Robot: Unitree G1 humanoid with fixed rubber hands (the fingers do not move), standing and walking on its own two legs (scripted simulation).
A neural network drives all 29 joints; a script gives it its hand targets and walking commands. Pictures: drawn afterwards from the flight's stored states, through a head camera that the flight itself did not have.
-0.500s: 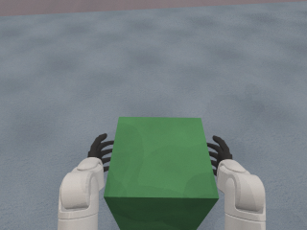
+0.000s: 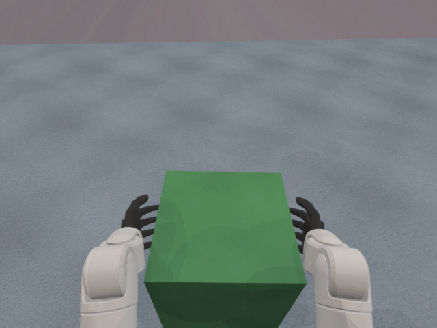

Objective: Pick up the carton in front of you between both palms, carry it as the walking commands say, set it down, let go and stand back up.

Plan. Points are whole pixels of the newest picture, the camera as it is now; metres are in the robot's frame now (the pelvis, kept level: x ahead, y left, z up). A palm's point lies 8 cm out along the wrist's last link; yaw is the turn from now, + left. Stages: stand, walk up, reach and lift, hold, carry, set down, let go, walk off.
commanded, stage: carry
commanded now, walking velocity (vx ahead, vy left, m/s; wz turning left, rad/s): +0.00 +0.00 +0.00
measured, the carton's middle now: (221, 255) +0.28 +0.00 +0.01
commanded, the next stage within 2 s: hold in 1.50 s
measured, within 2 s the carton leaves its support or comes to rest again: neither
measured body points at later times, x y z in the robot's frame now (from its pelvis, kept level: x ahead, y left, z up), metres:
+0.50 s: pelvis -0.01 +0.00 -0.01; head -0.03 +0.00 +0.44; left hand +0.26 +0.14 +0.06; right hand +0.26 -0.16 +0.06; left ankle -0.01 +0.10 -0.74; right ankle -0.09 -0.11 -0.74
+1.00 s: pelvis -0.06 -0.01 +0.00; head -0.09 -0.01 +0.45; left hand +0.23 +0.14 +0.03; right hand +0.23 -0.16 +0.03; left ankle -0.01 +0.10 -0.74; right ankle -0.09 -0.11 -0.74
